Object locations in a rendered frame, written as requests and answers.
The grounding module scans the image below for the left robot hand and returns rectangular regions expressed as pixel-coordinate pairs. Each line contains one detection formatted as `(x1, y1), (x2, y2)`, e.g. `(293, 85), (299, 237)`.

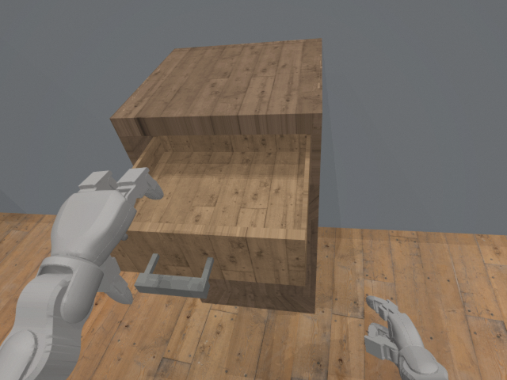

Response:
(51, 167), (164, 304)

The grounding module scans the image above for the handle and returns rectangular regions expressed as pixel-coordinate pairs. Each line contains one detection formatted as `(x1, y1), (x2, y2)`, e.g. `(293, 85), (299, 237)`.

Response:
(134, 253), (214, 299)

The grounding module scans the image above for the robot right forearm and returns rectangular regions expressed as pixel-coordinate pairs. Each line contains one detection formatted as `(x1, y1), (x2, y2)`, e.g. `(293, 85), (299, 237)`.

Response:
(398, 346), (448, 380)

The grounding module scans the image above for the cabinet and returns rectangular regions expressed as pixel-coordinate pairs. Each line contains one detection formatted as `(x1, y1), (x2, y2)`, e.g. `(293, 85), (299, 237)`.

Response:
(109, 38), (322, 314)

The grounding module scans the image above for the robot left forearm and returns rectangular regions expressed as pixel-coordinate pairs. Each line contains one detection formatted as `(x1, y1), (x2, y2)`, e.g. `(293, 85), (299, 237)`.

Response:
(0, 255), (104, 380)

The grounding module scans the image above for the drawer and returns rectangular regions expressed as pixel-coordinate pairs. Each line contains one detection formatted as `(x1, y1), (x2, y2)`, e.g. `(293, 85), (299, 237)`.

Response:
(110, 134), (311, 287)

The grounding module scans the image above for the right robot hand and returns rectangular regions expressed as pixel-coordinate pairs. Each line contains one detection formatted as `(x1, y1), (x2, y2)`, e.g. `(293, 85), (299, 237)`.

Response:
(364, 295), (425, 367)

